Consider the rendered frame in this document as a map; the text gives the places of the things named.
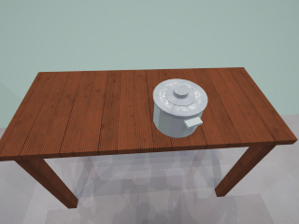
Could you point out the knob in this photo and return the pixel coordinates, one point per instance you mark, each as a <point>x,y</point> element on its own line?
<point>181,91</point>

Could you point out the pot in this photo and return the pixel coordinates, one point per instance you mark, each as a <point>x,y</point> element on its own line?
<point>173,126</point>

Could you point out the table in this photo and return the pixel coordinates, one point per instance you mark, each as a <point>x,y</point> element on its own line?
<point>67,114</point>

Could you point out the lid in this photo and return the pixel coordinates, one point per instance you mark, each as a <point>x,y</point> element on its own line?
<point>190,106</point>

